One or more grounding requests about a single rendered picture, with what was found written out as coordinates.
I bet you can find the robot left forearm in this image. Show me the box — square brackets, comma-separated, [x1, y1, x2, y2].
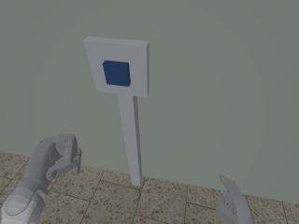
[0, 179, 49, 224]

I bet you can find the button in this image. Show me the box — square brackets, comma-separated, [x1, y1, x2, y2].
[103, 60, 131, 87]

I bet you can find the right robot hand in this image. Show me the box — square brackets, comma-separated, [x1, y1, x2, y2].
[216, 175, 255, 224]

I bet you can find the panel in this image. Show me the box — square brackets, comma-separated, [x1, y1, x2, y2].
[83, 36, 150, 187]

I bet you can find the left robot hand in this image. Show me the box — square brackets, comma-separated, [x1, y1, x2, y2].
[23, 133, 82, 187]

